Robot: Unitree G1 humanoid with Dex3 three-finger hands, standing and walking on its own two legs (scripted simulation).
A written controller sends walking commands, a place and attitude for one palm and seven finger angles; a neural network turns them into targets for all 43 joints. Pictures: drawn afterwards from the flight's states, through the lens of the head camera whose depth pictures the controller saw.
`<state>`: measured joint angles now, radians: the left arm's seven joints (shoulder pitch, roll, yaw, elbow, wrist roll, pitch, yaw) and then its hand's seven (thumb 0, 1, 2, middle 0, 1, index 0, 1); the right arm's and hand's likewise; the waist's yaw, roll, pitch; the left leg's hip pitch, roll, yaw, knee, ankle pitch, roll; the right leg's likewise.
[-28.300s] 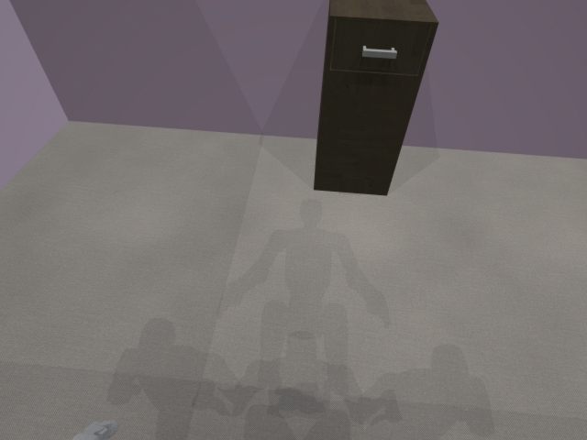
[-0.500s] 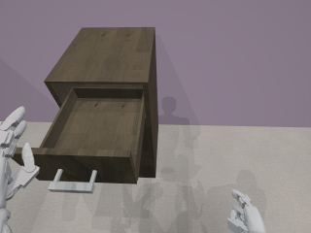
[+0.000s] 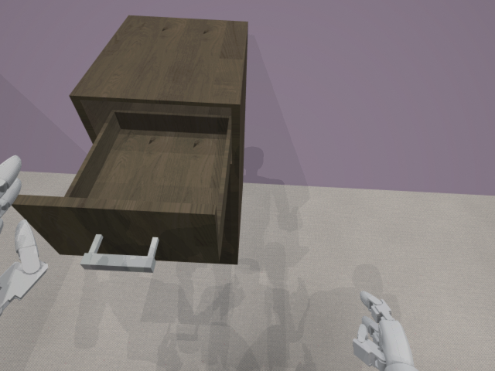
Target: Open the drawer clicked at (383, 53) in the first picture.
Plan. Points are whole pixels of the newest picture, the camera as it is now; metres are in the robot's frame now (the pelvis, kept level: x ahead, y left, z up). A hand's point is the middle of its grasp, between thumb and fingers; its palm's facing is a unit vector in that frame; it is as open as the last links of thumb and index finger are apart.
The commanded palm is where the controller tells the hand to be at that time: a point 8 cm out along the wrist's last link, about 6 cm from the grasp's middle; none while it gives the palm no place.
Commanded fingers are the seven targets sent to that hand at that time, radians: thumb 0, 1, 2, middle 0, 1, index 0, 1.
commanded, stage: step back with the hand held close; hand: left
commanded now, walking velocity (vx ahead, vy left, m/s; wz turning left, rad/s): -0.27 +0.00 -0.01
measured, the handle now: (122, 252) +0.31 +0.25 -0.03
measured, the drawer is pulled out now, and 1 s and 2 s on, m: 0.29 0.29 0.29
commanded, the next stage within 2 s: stop stepping back and stand still in 0.62 s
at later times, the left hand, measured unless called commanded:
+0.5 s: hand (79, 334) +0.13 +0.17 +0.18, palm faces +0.28 -0.83 -0.48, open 7.4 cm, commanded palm +0.06 +0.23 +0.19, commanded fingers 0.00 0.90 0.90 -0.20 -0.30 -0.20 -0.30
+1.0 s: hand out of the picture -0.02 +0.17 +0.19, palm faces +0.41 -0.78 -0.47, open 7.4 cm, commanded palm -0.07 +0.21 +0.19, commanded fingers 0.00 0.90 0.90 -0.20 -0.30 -0.20 -0.30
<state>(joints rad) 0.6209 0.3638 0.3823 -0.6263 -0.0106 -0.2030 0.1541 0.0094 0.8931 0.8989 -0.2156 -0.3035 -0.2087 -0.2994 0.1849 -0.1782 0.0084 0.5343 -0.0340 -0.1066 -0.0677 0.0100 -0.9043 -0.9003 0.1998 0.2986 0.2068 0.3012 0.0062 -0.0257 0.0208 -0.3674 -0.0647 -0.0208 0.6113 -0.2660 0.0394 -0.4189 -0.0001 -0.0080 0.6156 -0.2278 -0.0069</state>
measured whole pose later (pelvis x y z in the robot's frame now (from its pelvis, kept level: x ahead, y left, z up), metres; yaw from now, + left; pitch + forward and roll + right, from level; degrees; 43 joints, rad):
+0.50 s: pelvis -0.08 -0.04 +0.00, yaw -3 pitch +2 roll -1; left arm 0.60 0.37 0.35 -0.64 -0.03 -0.21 0.13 0.01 0.89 0.90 -0.21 -0.30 -0.21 -0.30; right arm 0.13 -0.17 0.01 0.60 0.00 -0.13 -0.02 0.01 -0.90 -0.90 0.20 0.30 0.21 0.30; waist 0.00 0.04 0.06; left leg -0.43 0.09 0.00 0.61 -0.25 -0.04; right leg -0.31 0.05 -0.06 0.55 -0.28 -0.04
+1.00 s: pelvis -0.20 -0.07 +0.01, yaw +1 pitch +0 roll +1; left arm 0.67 0.40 0.39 -0.64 -0.03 -0.20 0.17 0.01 0.89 0.90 -0.22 -0.30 -0.21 -0.30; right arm 0.25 -0.16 0.02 0.61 0.01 -0.13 -0.05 0.01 -0.91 -0.90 0.20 0.30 0.21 0.30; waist 0.00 -0.03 -0.02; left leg -0.23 0.01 0.00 0.52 -0.30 -0.03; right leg -0.30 0.01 -0.06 0.55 -0.26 -0.01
